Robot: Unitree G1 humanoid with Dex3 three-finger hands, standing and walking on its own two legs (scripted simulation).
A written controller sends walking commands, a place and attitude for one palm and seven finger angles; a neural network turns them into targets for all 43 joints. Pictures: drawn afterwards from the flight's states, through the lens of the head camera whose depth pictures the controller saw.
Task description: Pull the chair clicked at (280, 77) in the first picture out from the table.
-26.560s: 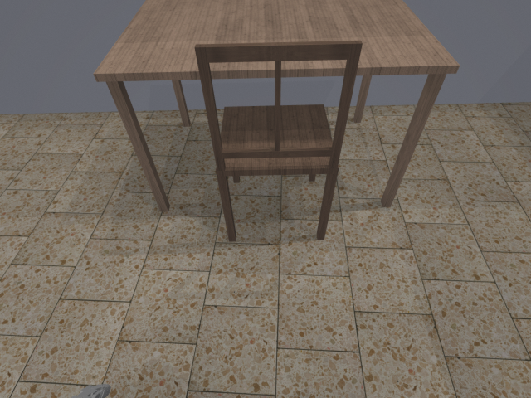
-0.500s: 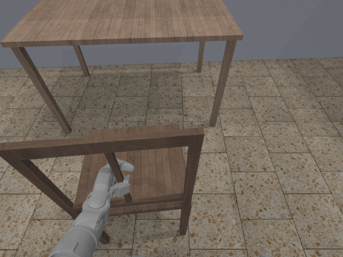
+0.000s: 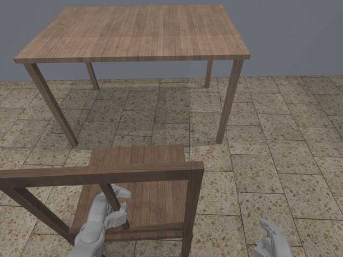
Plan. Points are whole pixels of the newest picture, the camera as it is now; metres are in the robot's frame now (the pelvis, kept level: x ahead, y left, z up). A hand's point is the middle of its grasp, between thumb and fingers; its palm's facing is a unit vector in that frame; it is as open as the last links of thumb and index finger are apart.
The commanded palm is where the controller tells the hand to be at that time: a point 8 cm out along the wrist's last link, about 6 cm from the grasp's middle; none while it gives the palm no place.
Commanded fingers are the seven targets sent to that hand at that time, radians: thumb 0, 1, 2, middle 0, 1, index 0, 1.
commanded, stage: stop walking, hand still on the chair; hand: left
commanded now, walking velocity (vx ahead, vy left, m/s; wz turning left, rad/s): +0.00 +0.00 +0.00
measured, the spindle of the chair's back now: (117, 208) +0.26 +0.17 -0.08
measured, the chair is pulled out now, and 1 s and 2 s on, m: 0.59 0.59 0.59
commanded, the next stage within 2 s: open the thumb and straighten the fingers in 0.18 s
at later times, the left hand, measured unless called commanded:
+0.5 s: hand (122, 211) +0.24 +0.15 -0.06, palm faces -0.02 -0.98 -0.18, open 7.0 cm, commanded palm +0.22 +0.20 -0.04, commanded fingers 0.00 -0.55 0.20 -0.45 -1.30 -0.45 -1.30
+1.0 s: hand (119, 215) +0.24 +0.15 -0.06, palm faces +0.02 -0.98 -0.21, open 16.9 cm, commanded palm +0.22 +0.20 -0.04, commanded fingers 0.00 -0.55 0.20 0.00 0.00 0.00 0.00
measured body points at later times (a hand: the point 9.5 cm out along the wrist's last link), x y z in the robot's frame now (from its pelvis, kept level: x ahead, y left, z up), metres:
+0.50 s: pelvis +0.00 +0.01 -0.02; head +0.02 +0.00 +0.43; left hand +0.24 +0.20 -0.04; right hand +0.15 -0.24 -0.11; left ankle +0.04 +0.15 -0.74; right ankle +0.00 -0.12 -0.74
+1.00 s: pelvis +0.03 +0.01 -0.04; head +0.05 +0.00 +0.41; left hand +0.23 +0.21 -0.05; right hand +0.22 -0.21 -0.12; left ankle +0.04 +0.15 -0.74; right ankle +0.00 -0.12 -0.74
